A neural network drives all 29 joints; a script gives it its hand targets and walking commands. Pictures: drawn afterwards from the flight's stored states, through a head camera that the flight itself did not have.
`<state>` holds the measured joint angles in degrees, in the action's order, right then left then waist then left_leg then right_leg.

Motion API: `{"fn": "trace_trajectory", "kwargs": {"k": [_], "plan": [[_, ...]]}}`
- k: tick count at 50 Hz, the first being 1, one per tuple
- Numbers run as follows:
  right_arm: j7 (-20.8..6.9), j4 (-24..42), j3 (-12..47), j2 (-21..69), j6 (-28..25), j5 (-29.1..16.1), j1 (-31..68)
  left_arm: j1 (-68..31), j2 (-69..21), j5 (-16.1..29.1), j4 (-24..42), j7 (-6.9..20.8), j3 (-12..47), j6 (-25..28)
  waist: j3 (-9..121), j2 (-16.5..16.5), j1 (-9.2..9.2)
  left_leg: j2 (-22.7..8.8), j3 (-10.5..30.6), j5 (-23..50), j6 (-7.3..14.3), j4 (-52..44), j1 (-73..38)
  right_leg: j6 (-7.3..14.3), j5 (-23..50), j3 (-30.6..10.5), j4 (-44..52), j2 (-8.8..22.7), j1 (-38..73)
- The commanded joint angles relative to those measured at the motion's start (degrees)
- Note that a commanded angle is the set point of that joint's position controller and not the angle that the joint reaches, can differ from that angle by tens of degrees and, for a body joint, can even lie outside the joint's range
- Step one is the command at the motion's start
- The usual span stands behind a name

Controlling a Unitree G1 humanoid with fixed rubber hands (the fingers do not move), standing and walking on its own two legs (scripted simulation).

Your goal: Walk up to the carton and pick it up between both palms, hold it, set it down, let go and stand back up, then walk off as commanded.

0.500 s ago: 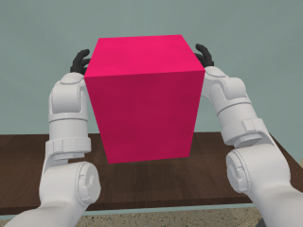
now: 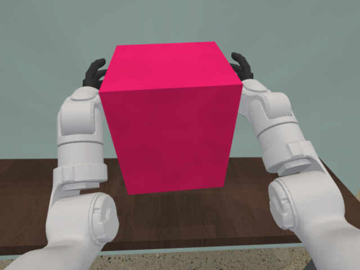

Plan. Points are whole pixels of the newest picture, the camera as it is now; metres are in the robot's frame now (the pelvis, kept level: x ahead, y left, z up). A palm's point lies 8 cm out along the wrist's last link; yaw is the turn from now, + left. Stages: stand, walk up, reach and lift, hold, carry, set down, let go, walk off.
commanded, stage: hold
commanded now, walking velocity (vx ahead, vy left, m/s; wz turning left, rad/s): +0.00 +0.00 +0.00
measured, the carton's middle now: (171, 117) +0.37 +0.00 +0.24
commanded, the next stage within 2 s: none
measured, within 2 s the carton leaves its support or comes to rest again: neither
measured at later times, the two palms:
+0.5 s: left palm (91, 95) +0.37 +0.16 +0.29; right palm (242, 89) +0.37 -0.14 +0.31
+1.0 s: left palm (94, 94) +0.37 +0.16 +0.29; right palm (244, 90) +0.37 -0.14 +0.31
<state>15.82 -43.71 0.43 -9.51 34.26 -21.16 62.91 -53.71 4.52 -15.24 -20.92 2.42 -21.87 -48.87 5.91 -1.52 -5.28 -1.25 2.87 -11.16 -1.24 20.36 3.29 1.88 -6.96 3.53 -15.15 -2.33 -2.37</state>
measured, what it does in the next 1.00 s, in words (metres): stands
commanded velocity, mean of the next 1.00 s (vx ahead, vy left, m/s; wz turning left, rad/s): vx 0.00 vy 0.00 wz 0.00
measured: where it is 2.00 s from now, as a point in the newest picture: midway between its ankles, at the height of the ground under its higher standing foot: outside the picture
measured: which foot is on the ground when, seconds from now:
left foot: down 0.00-1.00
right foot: down 0.00-1.00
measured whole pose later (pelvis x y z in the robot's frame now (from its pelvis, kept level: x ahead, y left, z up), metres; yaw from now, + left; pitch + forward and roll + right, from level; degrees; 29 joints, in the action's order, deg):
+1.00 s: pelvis +0.00 +0.00 +0.00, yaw -1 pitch -6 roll -1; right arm 15.6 -42.7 0.9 -9.8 34.8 -21.3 62.0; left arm -53.4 3.5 -16.0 -19.8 2.3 -22.5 -49.3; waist 5.9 -0.9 -5.1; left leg -1.1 2.2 -11.1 -0.9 19.9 2.6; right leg 1.6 -6.8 2.8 -15.0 -2.2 -2.1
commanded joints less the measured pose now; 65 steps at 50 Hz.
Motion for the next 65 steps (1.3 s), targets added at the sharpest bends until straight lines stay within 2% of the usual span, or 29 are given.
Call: {"fn": "trace_trajectory", "kwargs": {"k": [1, 8, 13, 26, 34, 44, 48, 55, 65], "plan": [[-7.0, 16.5, 12.3, 37.7, -0.5, -9.2, 36.8, -38.8, -31.7, 9.3, 6.6, 8.0, 22.9, 3.5, 18.3, 4.2, -0.75, 3.9, -2.1, 10.0, -1.3, -2.9, 4.2, -4.1, 10.7, -2.7, -1.1, -1.8, 12.7], [-7.3, 17.4, 13.3, 38.1, -0.3, -9.2, 37.1, -38.1, -31.7, 8.9, 6.6, 7.9, 22.3, 3.1, 17.6, 2.8, 0.14, 3.8, -2.2, 10.1, -1.1, -3.1, 4.0, -3.9, 9.7, -2.6, -0.9, -1.9, 12.2], [-7.4, 17.5, 13.2, 38.1, -0.3, -8.9, 36.9, -38.2, -32.0, 8.7, 6.5, 7.9, 22.3, 3.0, 17.3, 2.4, 0.11, 3.5, -2.1, 9.9, -1.1, -3.5, 3.9, -3.9, 9.1, -2.4, -0.8, -2.2, 11.9], [-8.0, 15.1, 11.2, 37.1, -0.7, -8.2, 37.6, -39.8, -33.5, 9.4, 6.2, 7.7, 23.9, 3.4, 17.1, 4.5, -0.80, 3.1, -2.2, 8.8, -1.5, -4.0, 4.6, -3.4, 8.0, -2.4, -0.8, -2.3, 11.6], [-8.0, 14.7, 11.6, 37.1, -0.7, -8.4, 36.9, -39.2, -32.9, 9.4, 6.6, 7.5, 23.5, 3.4, 17.8, 4.4, -0.64, 3.3, -2.3, 9.3, -1.5, -3.8, 4.4, -3.5, 8.8, -2.5, -0.7, -2.1, 12.1], [-7.6, 16.5, 12.9, 38.0, -0.7, -8.9, 37.4, -38.1, -31.8, 8.5, 6.2, 7.7, 21.9, 3.1, 17.5, 2.3, 0.50, 3.7, -2.5, 9.3, -0.8, -3.5, 4.2, -3.9, 9.0, -2.7, -0.6, -1.9, 12.2], [-7.4, 16.6, 12.5, 38.1, -0.7, -8.3, 37.6, -38.1, -31.5, 8.4, 5.1, 8.0, 21.5, 3.1, 16.9, 1.6, 0.26, 3.7, -2.6, 8.0, -0.6, -4.0, 4.5, -4.0, 8.1, -2.6, -0.2, -1.8, 11.7], [-7.2, 16.7, 12.0, 37.5, -0.6, -8.2, 36.6, -37.4, -32.2, 8.7, 6.0, 8.2, 22.7, 2.9, 17.1, 3.0, -0.66, 3.7, -2.5, 8.8, -1.0, -3.8, 4.0, -3.9, 8.9, -2.6, -0.4, -1.9, 11.9], [-7.5, 16.3, 12.0, 37.3, -0.5, -8.3, 36.5, -38.1, -32.4, 8.7, 7.0, 8.0, 23.3, 3.0, 16.9, 4.1, -0.74, 3.5, -2.3, 8.7, -1.2, -4.0, 4.2, -3.7, 8.2, -2.4, -0.5, -2.0, 11.9]]}}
